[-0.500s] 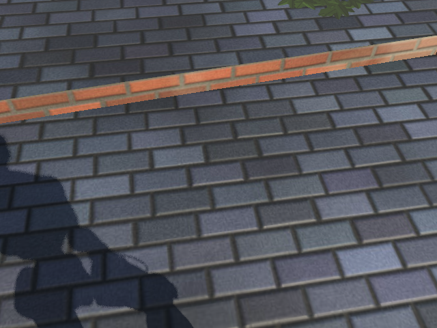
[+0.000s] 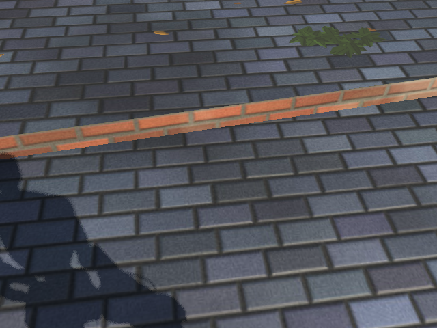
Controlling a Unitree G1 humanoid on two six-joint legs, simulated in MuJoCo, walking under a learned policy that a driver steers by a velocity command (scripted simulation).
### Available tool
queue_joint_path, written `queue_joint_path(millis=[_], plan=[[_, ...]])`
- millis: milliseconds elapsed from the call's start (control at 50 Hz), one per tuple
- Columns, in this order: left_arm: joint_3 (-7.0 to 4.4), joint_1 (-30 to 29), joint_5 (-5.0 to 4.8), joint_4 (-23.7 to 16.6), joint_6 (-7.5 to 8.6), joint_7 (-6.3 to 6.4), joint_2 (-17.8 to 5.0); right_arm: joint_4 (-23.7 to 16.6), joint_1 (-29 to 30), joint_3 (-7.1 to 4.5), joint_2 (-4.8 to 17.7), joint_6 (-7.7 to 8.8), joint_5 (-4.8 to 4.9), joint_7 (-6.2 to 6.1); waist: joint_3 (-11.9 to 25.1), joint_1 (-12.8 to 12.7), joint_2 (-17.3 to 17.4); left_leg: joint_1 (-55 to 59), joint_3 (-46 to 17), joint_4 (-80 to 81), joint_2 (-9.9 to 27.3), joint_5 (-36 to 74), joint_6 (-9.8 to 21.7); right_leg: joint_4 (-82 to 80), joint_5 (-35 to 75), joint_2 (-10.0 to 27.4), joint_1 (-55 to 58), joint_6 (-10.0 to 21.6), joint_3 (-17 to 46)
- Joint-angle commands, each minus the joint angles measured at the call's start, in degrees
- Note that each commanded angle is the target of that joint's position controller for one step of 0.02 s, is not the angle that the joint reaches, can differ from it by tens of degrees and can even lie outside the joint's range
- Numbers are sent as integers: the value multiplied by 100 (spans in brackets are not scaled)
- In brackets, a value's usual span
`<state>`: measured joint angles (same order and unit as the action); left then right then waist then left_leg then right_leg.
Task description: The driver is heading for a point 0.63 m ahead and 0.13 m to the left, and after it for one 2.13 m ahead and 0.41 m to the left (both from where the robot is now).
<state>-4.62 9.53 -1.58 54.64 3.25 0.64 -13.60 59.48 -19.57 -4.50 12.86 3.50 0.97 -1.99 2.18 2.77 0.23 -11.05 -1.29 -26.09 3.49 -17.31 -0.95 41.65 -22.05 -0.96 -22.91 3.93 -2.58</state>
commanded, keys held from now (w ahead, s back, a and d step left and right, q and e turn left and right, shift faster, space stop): w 0.10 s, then w+q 0.72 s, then w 0.18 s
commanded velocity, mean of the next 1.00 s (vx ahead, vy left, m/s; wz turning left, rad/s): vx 0.46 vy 0.00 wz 0.36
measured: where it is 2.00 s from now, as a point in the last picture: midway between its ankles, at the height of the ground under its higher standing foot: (153, 208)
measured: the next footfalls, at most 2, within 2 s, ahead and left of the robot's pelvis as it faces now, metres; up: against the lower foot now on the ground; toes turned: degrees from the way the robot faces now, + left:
right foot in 0.10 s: +0.10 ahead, -0.13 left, +0.00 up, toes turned -2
left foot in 0.60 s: +0.42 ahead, +0.14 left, +0.00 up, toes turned +16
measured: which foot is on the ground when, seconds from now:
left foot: down 0.00-0.12, up 0.14-0.58, down 0.60-1.00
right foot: up 0.00-0.08, down 0.10-0.60, up 0.62-1.00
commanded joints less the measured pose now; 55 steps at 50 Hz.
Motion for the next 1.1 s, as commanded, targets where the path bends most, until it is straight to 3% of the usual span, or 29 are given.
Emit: queue_joint_path(millis=[20,60,100,120,140,160,180,220,260,340,420,480,540,560,580,600,620,640,660,680,700,720,760,820,920,1000,1060,1080,1100], plan=[[-2,-830,-9,-488,206,-73,-139,-176,90,-179,904,110,74,47,-551,1,925,375,-1283,1351,1098,-314,1025,-747,166,143,-588,52,-71],[-36,-329,15,-254,162,-99,-185,-170,200,-218,1034,51,127,86,-384,-255,887,-321,-866,1087,845,-68,955,-1383,975,-150,786,-17,-392],[-169,669,-32,67,91,-54,-458,-224,402,-167,905,66,105,83,-38,-723,662,-1079,-597,357,639,459,733,-1487,1036,-48,2267,77,-147],[-301,1448,-19,213,98,17,-897,-345,651,-62,533,95,38,111,238,-1077,-325,-1984,-21,-1424,161,560,373,-2073,616,982,3290,421,1233],[-401,1994,47,290,101,-11,-1494,-594,598,34,153,221,58,69,553,-1121,-1822,-3429,295,-3157,-452,-1102,174,-2912,-81,2295,4107,1203,3501],[-265,1782,119,272,184,-26,-1139,-594,722,-61,576,290,150,70,292,-1011,-1217,-3892,-366,-4263,-130,-1382,292,-2950,-514,2540,3724,1389,3852],[-134,1317,123,135,244,-36,-737,-593,777,-107,730,318,243,124,-129,-823,-884,-4169,-593,-4495,96,-813,484,-2993,-552,2296,3403,1147,3201],[-26,729,135,20,302,-95,-527,-543,823,-119,606,278,181,123,-512,-541,-556,-3944,-577,-4121,338,118,573,-3228,496,1885,2715,750,2035],[52,756,196,109,288,-90,-313,-492,693,-121,440,172,155,151,-515,-385,-590,-3507,-529,-3763,370,543,561,-3261,1782,1603,2363,496,1107],[15,857,263,194,267,14,-581,-794,1231,-44,205,60,77,240,-654,-386,-351,-3435,-346,-2712,239,1391,385,-3427,2641,1508,2012,493,240],[-12,1040,190,254,272,87,-729,-1201,2066,75,123,19,31,392,-856,-557,-322,-2880,175,-1528,141,2160,395,-3623,2664,1497,1835,418,-418],[-40,1256,114,341,207,84,-781,-1461,2432,97,186,-14,51,503,-955,-579,-265,-2884,348,-1118,60,1895,571,-3330,3265,1675,2452,338,-691],[-122,1110,86,231,99,136,-1058,-1632,2209,-29,500,-34,46,597,-519,-233,-587,-2029,810,-1073,-399,1046,856,-2232,6019,1768,2919,169,-949],[-144,1047,100,185,41,159,-1140,-1537,1616,-141,712,-50,62,604,-178,101,-696,-1284,921,-1056,-627,817,981,-1370,6726,1729,2881,104,-1005],[-135,960,93,118,10,170,-1160,-1317,692,-321,1031,-74,74,558,300,573,-630,68,864,-725,-823,1017,1186,-139,6589,1541,2381,-47,-1070],[-79,1027,183,-23,52,165,-1021,-1167,-145,-508,1535,-131,68,422,848,824,77,1836,-547,-596,-16,848,1526,1751,4576,1260,846,-289,-1079],[182,1457,206,-329,265,29,-174,-1336,50,-510,1913,-106,84,385,1570,119,1470,3513,-4160,430,1555,-176,2737,4037,-698,-135,-1494,-634,-364],[92,807,-3,-481,556,-80,-617,-1317,-186,-364,1484,-90,-11,381,1888,475,808,3565,-4618,1070,1564,-423,2544,4402,-786,6,-2061,-423,874],[31,347,-175,-654,649,-98,-843,-1320,42,-292,1189,-20,-60,357,1135,422,638,2969,-3661,1039,1357,-33,2224,4216,-401,293,-2384,-254,821],[31,257,-102,-657,666,-45,-798,-1427,529,-235,1017,59,-28,378,540,92,-28,1907,-2901,1089,1086,667,2026,3605,38,582,-2141,-220,807],[-41,263,38,-599,603,22,-874,-1539,921,-173,829,100,-40,373,322,-145,-142,1107,-2351,1140,854,1157,1861,3066,224,777,-1690,-245,788],[-76,403,89,-599,503,35,-879,-1636,1126,-144,785,115,-89,357,174,-347,-75,501,-2104,1255,710,1409,1828,2819,318,887,-1289,-284,822],[-91,417,169,-700,347,53,-757,-1659,1076,-143,865,129,-55,312,22,-488,7,-120,-1884,1434,589,1571,1846,2274,411,914,-1049,-439,735],[-65,-246,265,-979,261,97,-663,-1645,735,-200,1111,140,-39,193,-213,-327,129,-483,-1572,1557,405,1611,1787,1166,1344,782,-1272,-678,612],[63,-1116,200,-1190,343,-43,-456,-1469,229,-147,1012,121,-6,144,-290,110,401,-475,-1136,1439,170,1268,1363,-726,3143,451,-729,-625,444],[78,-1616,140,-1427,418,-175,-649,-1295,-177,-130,1033,87,-3,150,-408,306,427,480,-1521,958,550,1402,1365,-1217,2670,385,-1103,-429,484],[66,-1424,111,-1452,484,-250,-800,-1260,-261,-162,1168,4,-51,108,-354,151,642,1187,-1665,562,840,2436,1260,-1421,1841,261,-1019,-159,311],[23,-1038,115,-1355,499,-251,-897,-1297,-139,-160,1199,-17,-52,99,-169,-87,689,1259,-1493,205,744,3454,1161,-1597,1774,112,-478,-3,147],[-76,-280,144,-1124,505,-237,-1092,-1347,-31,-119,1114,-22,-70,99,356,-442,616,1147,-1176,-613,464,4367,1018,-1597,2005,84,596,230,164]])
Keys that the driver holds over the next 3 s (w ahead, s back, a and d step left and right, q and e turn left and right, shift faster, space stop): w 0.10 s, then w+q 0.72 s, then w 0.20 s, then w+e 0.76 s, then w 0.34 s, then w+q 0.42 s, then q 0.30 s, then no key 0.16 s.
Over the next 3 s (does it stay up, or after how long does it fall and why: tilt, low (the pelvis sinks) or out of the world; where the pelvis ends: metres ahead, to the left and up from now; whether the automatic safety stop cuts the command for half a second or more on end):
stays up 1.48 0.28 0.12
